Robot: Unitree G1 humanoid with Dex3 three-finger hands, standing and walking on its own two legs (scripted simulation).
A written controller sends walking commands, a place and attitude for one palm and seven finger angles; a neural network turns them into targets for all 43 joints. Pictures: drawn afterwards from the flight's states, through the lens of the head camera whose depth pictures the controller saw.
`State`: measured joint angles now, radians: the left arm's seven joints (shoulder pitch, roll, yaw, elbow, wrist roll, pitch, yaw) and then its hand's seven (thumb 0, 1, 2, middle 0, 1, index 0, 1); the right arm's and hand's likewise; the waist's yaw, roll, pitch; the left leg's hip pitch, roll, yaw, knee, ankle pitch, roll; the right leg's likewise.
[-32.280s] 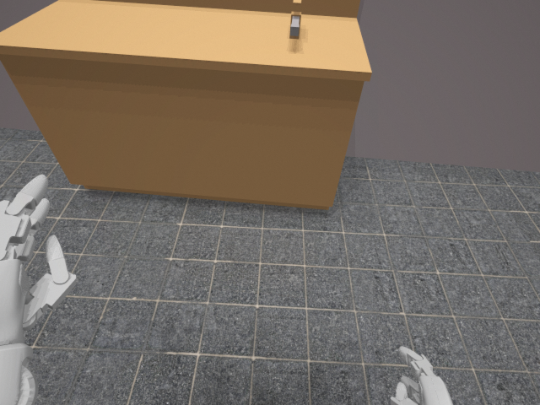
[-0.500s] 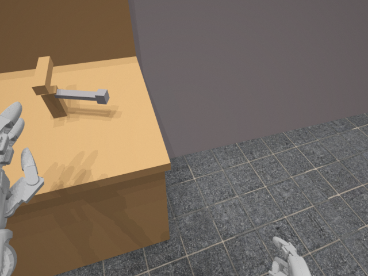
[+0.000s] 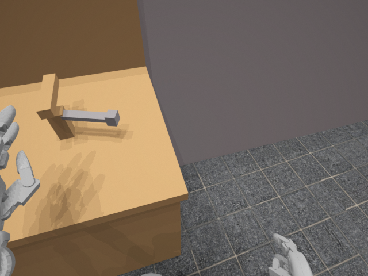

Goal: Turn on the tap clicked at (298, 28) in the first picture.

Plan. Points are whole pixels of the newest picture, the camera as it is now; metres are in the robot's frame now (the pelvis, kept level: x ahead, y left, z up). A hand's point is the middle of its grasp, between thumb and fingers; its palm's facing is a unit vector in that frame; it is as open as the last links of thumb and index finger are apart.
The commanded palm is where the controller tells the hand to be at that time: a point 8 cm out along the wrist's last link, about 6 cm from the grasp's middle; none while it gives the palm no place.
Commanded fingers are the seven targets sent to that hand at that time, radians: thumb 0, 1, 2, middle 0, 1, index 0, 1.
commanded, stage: come to a stop and stand still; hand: left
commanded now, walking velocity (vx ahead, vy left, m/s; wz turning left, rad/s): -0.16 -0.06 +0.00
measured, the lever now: (112, 117) +0.44 +0.21 +0.09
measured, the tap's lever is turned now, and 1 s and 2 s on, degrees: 69 69 69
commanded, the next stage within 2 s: look again from close up in 1.28 s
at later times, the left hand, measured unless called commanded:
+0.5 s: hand (22, 156) +0.25 +0.28 +0.19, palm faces +0.38 -0.82 -0.44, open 7.4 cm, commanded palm +0.18 +0.30 +0.19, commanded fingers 0.00 0.90 0.90 -0.20 -0.30 -0.20 -0.30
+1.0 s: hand (16, 158) +0.25 +0.30 +0.18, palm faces +0.38 -0.87 -0.32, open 7.4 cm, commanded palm +0.19 +0.33 +0.19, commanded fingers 0.00 0.90 0.90 -0.20 -0.30 -0.20 -0.30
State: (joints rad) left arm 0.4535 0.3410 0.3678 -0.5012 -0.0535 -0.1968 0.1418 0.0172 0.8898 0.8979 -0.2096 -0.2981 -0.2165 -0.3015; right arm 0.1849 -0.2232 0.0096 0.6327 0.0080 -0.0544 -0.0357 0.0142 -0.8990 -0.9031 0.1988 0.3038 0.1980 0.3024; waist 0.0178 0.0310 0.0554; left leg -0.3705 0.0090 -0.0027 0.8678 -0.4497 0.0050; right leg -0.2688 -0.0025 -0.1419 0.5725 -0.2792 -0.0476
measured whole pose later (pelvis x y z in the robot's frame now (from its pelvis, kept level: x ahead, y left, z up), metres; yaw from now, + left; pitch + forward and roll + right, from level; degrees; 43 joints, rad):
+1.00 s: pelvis +0.02 +0.06 +0.01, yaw -3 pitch -1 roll -2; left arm 0.38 0.34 0.37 -0.46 -0.03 -0.25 0.12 0.02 0.89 0.90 -0.21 -0.30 -0.21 -0.30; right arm 0.23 -0.18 0.02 0.62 0.00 -0.18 -0.02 0.02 -0.90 -0.90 0.20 0.30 0.20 0.30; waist 0.03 -0.04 0.05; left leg -0.25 0.02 0.06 0.51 -0.25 0.04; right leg -0.19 -0.04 -0.05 0.42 -0.20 0.04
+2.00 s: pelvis +0.01 +0.04 +0.01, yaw -3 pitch -1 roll -2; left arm 0.41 0.35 0.36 -0.51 -0.06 -0.20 0.12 0.02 0.89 0.90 -0.21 -0.30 -0.21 -0.30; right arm 0.18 -0.17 0.01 0.56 0.01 -0.10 -0.03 0.01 -0.90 -0.90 0.20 0.30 0.20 0.30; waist 0.03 -0.02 0.10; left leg -0.27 0.03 0.05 0.52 -0.24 0.02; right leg -0.22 -0.02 -0.06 0.44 -0.20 0.02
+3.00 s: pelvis -0.01 +0.02 +0.01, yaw -1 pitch -1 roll -1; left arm 0.45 0.34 0.34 -0.48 -0.04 -0.18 0.13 0.02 0.89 0.90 -0.21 -0.30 -0.21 -0.30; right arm 0.20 -0.20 -0.01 0.58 0.01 -0.09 -0.04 0.01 -0.90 -0.90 0.20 0.30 0.20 0.30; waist 0.00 0.00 0.05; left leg -0.19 0.01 -0.01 0.48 -0.27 0.00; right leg -0.19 0.00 -0.06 0.41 -0.21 0.00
